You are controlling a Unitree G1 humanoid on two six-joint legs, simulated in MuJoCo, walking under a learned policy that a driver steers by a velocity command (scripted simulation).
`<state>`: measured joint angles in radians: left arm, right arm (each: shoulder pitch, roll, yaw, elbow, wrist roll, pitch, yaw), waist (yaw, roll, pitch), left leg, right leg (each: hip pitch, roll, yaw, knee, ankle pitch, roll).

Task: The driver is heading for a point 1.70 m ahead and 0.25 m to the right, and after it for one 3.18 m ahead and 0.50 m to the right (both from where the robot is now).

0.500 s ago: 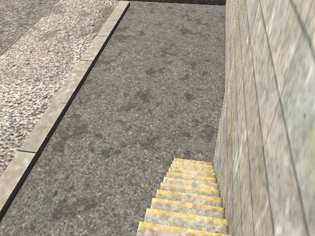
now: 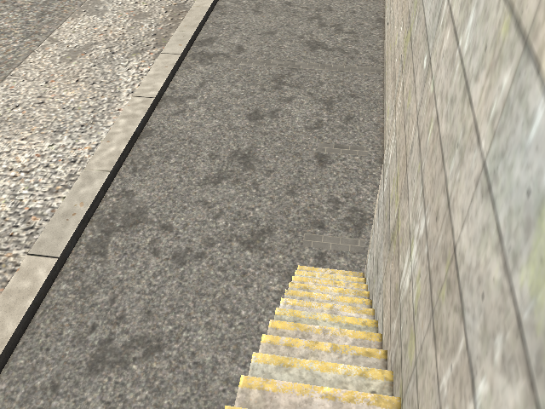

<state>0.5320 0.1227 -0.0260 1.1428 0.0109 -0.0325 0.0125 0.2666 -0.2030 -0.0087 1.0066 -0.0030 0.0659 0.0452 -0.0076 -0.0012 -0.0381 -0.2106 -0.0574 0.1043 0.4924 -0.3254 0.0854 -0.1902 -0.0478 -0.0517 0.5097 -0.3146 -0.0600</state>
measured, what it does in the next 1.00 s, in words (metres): goes down: left foot 0.21 m lower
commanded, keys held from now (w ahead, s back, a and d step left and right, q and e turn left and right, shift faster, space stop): w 0.56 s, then no key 0.44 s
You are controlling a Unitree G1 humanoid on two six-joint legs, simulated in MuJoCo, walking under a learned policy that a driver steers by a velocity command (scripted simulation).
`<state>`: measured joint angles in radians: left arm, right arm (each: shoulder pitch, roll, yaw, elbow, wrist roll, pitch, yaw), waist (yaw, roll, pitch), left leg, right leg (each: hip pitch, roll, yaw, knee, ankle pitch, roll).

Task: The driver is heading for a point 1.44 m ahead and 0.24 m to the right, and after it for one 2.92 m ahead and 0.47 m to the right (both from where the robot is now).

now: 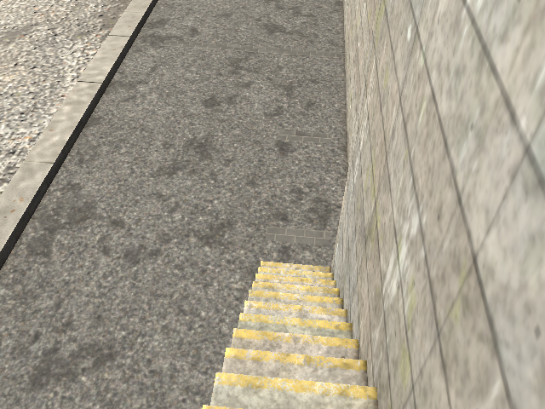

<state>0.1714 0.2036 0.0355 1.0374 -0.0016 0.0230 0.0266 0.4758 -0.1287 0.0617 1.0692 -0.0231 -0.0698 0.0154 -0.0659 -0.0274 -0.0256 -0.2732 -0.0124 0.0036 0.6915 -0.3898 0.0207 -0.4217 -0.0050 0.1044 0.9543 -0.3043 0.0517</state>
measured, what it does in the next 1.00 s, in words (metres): steps on the spot: right foot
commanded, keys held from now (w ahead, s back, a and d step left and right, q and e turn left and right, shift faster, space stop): no key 0.62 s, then w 0.38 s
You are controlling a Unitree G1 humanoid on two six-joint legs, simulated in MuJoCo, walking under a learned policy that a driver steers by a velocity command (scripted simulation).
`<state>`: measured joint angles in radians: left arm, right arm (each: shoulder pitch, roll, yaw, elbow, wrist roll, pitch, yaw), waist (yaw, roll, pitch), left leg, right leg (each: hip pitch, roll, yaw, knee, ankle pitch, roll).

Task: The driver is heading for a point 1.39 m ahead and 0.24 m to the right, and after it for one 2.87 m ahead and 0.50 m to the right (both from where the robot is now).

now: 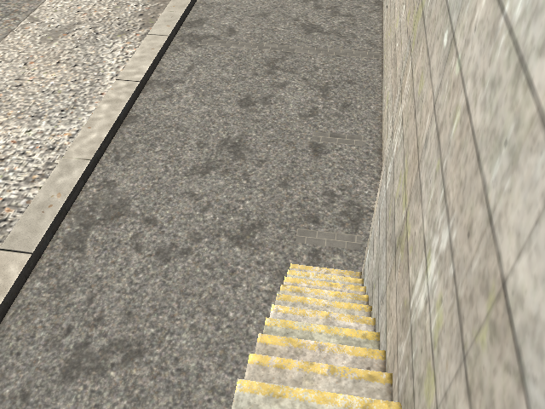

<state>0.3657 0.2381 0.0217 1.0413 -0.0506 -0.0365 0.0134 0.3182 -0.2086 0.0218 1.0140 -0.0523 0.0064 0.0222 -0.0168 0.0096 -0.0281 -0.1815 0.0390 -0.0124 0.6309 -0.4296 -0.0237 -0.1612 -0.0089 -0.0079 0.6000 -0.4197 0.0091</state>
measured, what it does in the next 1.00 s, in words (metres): goes down: left foot 0.21 m lower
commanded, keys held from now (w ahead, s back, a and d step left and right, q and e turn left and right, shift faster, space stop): w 1.00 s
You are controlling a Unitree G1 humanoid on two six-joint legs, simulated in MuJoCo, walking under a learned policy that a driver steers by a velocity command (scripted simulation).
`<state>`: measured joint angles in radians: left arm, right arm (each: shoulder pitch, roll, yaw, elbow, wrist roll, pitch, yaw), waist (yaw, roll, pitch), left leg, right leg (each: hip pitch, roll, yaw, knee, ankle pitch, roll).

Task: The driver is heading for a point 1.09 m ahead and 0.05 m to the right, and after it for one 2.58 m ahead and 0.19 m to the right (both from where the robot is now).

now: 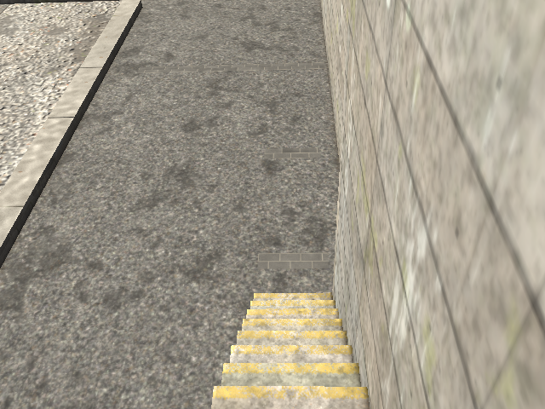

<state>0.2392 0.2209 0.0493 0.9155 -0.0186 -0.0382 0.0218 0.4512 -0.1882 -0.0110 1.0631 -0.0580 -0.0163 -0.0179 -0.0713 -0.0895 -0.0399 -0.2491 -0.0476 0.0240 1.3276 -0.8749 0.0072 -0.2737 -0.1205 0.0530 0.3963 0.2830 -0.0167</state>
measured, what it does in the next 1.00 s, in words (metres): goes down: right foot 0.21 m lower, then left foot 0.20 m lower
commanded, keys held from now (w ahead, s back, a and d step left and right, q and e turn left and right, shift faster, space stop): w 1.00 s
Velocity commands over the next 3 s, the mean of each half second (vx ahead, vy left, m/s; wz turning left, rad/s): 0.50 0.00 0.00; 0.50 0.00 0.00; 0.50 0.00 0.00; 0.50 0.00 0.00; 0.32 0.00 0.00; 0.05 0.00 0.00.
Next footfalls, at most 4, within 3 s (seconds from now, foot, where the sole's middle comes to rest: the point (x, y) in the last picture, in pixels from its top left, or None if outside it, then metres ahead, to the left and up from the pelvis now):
0.02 right None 0.11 -0.11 -0.83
0.68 left None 0.34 0.17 -1.04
1.28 right None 0.57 -0.07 -1.24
1.88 left None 0.84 0.12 -1.45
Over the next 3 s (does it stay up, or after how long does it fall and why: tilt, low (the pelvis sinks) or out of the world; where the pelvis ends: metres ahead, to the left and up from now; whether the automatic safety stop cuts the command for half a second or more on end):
stays up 1.02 -0.06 -0.88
